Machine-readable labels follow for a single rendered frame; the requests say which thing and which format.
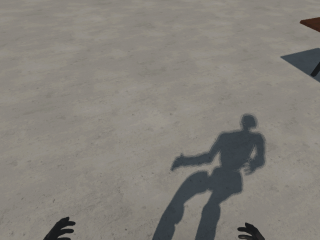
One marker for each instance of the robot right hand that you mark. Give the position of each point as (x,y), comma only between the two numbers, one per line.
(250,229)

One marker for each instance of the robot left hand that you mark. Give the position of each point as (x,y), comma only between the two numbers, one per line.
(57,230)

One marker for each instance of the table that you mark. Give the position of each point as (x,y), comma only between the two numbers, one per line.
(313,23)

